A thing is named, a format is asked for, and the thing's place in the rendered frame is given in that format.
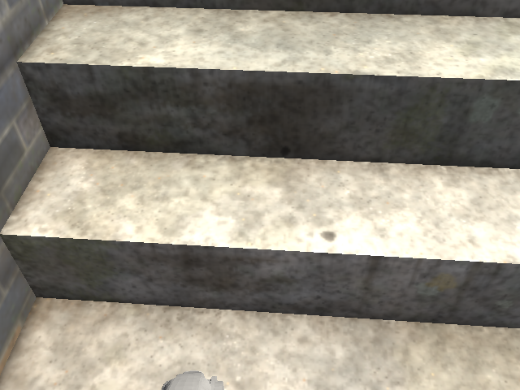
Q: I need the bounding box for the left robot thigh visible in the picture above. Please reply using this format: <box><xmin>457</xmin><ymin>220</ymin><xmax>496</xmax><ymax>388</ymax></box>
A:
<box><xmin>163</xmin><ymin>373</ymin><xmax>224</xmax><ymax>390</ymax></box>

